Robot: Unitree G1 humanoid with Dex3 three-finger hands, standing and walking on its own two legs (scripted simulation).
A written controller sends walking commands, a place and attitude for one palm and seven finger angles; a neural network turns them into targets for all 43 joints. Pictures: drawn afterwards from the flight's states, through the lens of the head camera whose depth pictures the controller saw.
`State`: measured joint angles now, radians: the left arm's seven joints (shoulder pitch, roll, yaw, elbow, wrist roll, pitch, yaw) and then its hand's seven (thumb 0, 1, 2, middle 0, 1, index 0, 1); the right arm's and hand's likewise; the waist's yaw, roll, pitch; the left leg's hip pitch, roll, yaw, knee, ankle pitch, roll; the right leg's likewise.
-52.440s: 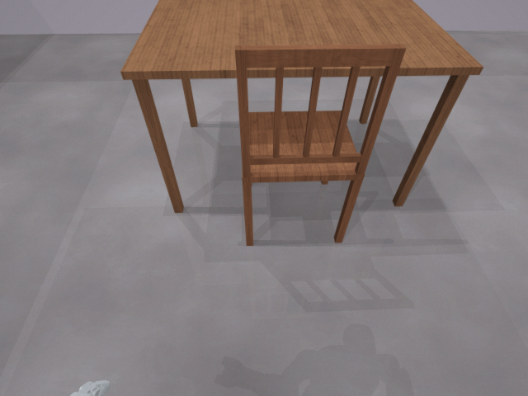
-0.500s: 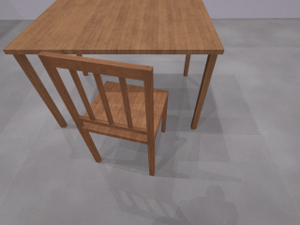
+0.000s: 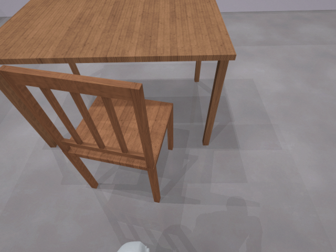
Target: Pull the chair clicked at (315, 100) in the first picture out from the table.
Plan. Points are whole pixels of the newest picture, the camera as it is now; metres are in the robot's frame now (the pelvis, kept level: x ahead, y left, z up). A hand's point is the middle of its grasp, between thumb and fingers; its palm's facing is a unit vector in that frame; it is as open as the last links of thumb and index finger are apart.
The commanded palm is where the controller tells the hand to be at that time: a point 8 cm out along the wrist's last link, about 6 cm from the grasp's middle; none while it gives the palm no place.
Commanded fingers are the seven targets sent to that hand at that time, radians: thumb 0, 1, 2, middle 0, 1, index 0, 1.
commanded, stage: come to a stop and stand still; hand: left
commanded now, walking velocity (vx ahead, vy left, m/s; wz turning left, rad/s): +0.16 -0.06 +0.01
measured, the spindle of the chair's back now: (89, 123) +0.52 +0.32 -0.09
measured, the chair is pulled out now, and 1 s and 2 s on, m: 0.15 0.15 0.15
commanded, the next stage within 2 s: look again from close up in 1.16 s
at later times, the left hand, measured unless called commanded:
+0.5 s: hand out of the picture +0.09 +0.15 -0.17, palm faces +0.03 -0.96 -0.28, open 7.3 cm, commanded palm none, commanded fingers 0.00 0.90 0.90 -0.20 -0.30 -0.20 -0.30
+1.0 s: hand out of the picture +0.08 +0.15 -0.17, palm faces +0.10 -0.97 -0.24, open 7.4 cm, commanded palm none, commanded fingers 0.00 0.90 0.90 -0.20 -0.30 -0.20 -0.30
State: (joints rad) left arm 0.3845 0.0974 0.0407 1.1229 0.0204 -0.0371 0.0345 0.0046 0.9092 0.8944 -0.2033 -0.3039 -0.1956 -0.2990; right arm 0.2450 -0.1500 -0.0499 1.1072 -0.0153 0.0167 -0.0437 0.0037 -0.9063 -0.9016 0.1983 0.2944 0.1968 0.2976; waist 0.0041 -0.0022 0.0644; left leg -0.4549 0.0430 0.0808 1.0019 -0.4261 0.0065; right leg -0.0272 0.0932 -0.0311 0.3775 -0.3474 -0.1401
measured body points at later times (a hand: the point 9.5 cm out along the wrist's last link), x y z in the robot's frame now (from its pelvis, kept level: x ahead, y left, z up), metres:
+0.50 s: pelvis +0.07 -0.05 -0.01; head +0.11 -0.07 +0.44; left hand +0.09 +0.20 -0.15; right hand +0.10 -0.28 -0.18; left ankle +0.11 +0.08 -0.74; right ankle +0.07 -0.15 -0.74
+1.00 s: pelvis +0.05 -0.04 -0.01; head +0.07 -0.05 +0.44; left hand +0.08 +0.21 -0.15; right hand +0.12 -0.26 -0.17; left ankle +0.06 +0.10 -0.74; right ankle +0.07 -0.15 -0.74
